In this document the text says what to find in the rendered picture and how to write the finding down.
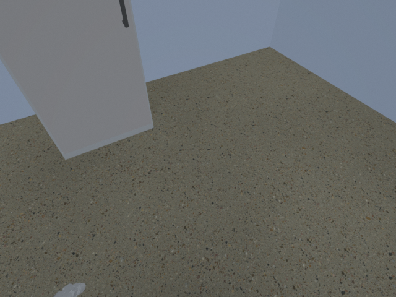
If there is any left robot hand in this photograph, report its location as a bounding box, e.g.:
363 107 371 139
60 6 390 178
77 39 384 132
53 283 86 297

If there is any fridge door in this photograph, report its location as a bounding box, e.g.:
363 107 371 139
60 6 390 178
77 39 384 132
0 0 152 154

